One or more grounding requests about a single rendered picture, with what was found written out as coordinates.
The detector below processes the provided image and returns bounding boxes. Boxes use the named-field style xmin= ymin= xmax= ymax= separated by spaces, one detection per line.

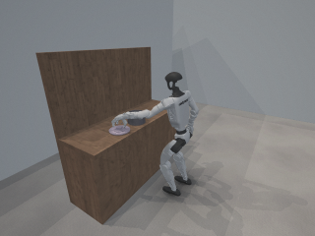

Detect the left robot upper arm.
xmin=145 ymin=98 xmax=174 ymax=119

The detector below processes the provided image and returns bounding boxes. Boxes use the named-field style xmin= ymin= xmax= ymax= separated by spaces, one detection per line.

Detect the lid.
xmin=108 ymin=125 xmax=131 ymax=136

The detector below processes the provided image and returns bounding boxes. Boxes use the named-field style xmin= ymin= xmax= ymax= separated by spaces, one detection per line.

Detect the pot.
xmin=127 ymin=109 xmax=146 ymax=126

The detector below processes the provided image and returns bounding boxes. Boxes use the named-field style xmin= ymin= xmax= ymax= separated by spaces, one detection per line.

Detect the left robot hand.
xmin=111 ymin=114 xmax=127 ymax=128

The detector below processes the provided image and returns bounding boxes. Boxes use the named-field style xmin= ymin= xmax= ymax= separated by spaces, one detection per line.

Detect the robot torso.
xmin=166 ymin=90 xmax=190 ymax=147

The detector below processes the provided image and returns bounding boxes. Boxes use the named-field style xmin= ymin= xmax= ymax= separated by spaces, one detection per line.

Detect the table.
xmin=35 ymin=46 xmax=177 ymax=224

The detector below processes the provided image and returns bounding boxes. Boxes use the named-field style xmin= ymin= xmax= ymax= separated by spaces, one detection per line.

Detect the robot left foot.
xmin=162 ymin=186 xmax=181 ymax=197

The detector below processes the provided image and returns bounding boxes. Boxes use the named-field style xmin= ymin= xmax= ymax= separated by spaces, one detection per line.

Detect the robot right forearm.
xmin=187 ymin=113 xmax=198 ymax=128

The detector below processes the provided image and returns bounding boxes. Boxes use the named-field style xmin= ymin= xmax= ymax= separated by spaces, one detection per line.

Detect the robot left forearm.
xmin=122 ymin=109 xmax=150 ymax=120

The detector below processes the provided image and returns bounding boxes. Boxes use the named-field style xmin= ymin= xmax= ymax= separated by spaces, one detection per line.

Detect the right robot upper arm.
xmin=183 ymin=90 xmax=199 ymax=115

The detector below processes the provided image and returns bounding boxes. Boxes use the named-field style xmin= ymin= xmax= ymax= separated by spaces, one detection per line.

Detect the right robot hand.
xmin=185 ymin=125 xmax=194 ymax=134

